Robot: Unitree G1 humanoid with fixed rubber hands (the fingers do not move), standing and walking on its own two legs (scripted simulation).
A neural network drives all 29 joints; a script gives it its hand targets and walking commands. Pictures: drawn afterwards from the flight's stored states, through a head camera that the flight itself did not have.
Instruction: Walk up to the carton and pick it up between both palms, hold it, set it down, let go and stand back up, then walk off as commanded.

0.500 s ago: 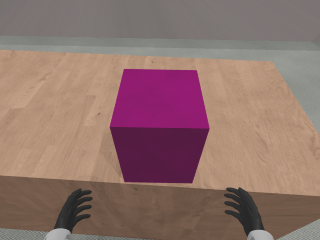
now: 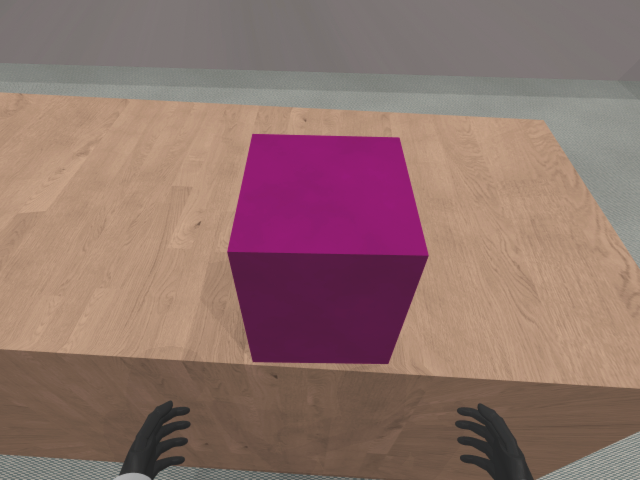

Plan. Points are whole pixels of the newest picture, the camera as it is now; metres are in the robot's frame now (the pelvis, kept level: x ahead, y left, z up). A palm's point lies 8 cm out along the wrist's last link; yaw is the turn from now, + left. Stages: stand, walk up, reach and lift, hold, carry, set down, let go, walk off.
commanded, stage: set down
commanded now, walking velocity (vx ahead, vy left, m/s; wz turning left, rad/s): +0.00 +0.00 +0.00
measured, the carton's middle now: (323, 254) +0.39 +0.03 +0.06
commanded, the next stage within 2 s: let go in 0.74 s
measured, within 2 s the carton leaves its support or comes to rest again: neither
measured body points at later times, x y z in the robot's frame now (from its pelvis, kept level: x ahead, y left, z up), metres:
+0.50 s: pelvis +0.00 -0.01 +0.00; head +0.00 -0.01 +0.45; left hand +0.15 +0.23 -0.09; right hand +0.17 -0.22 -0.09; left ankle +0.00 +0.12 -0.75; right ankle -0.02 -0.11 -0.75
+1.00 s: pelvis -0.01 -0.02 -0.01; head -0.01 -0.01 +0.44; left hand +0.15 +0.21 -0.10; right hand +0.15 -0.23 -0.10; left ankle +0.00 +0.12 -0.75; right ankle -0.02 -0.11 -0.75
